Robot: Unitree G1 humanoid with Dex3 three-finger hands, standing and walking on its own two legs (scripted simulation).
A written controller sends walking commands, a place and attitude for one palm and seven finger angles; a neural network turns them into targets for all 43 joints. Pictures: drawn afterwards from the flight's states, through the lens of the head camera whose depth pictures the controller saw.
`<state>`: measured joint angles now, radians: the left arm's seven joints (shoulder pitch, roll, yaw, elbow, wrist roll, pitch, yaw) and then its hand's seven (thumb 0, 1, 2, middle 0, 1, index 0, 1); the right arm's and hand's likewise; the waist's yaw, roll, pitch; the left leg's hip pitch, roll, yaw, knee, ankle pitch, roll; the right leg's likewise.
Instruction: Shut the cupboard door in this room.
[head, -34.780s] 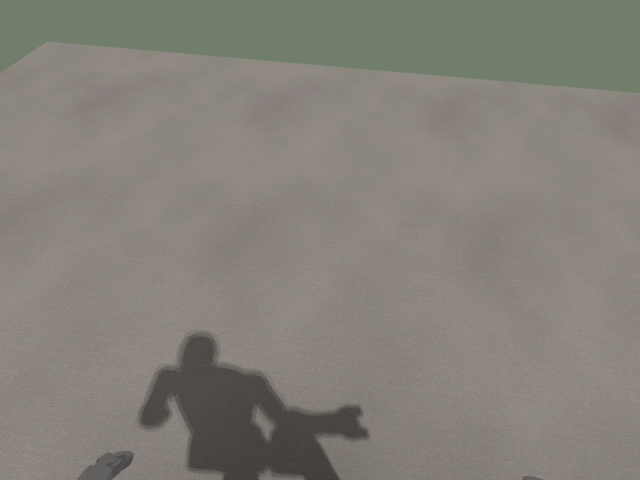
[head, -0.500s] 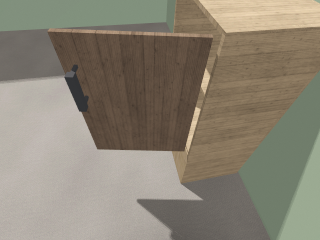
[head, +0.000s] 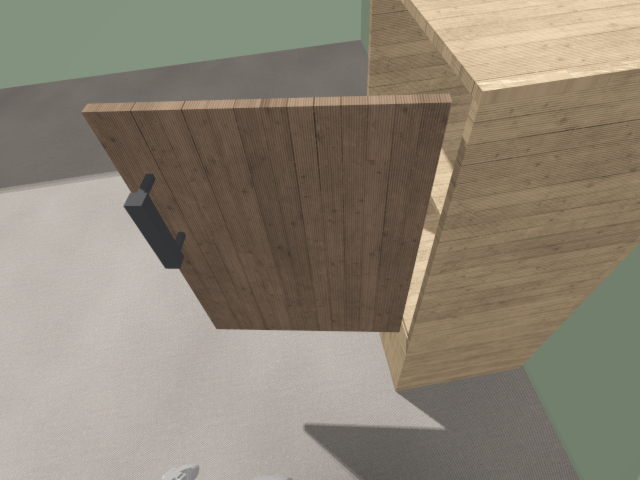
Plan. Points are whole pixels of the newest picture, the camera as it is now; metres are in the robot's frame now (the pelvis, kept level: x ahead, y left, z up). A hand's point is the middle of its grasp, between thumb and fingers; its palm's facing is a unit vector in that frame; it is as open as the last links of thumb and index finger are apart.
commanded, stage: shuffle to correct the standing spot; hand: left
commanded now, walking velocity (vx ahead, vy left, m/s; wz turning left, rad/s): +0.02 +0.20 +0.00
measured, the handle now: (161, 222) +0.44 +0.26 +0.05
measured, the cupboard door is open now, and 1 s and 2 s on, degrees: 78 78 78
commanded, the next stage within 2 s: come to a stop and stand still in 0.14 s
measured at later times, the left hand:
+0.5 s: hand out of the picture +0.03 +0.28 -0.18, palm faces +0.07 -0.97 -0.22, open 7.4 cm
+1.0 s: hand out of the picture +0.04 +0.21 -0.16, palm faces +0.01 -0.98 -0.22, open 7.3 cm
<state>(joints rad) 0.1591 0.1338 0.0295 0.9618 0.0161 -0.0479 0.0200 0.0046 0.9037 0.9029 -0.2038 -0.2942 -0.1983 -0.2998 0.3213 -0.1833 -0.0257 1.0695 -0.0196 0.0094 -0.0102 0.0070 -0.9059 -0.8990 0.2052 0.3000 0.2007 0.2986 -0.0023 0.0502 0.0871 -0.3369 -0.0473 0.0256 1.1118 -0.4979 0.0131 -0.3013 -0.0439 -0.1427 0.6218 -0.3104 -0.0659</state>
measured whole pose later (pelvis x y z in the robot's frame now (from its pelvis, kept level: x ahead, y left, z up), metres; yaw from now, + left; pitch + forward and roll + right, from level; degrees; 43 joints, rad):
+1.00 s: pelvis +0.00 +0.03 +0.01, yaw -1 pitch -1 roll +0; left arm 0.27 0.15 0.02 1.06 0.01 0.00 0.03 0.01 0.93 0.90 -0.20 -0.29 -0.20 -0.30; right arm 0.32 -0.15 -0.02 1.13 -0.02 0.03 -0.03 0.01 -0.91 -0.90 0.20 0.30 0.20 0.30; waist -0.03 0.02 0.01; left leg -0.26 0.06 0.02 0.51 -0.22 -0.02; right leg -0.14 0.04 -0.09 0.49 -0.34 -0.06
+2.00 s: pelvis +0.00 +0.10 +0.01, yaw -3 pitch +1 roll -1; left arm 0.34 0.17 0.04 0.89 0.00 0.06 0.03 0.01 0.90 0.90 -0.20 -0.29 -0.20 -0.30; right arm 0.30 -0.17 0.02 1.03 -0.01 -0.04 -0.03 0.01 -0.92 -0.90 0.21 0.30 0.20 0.30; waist -0.01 -0.01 0.06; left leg -0.25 -0.05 0.08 0.48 -0.25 0.08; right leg -0.18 -0.04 -0.03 0.47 -0.30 0.03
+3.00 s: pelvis -0.01 +0.07 -0.06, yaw -1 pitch +13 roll -2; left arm 0.50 0.22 0.13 -0.12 -0.31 -0.42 -0.27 0.02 0.90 0.90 -0.98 -1.14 -0.97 -1.15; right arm 0.27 -0.27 -0.02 0.56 0.04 -0.21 -0.06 0.02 -0.90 -0.90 0.21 0.30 0.20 0.30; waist 0.01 0.04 -0.11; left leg -0.81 -0.02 0.02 1.07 -0.49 0.05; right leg -0.76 0.02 -0.10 1.03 -0.49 -0.05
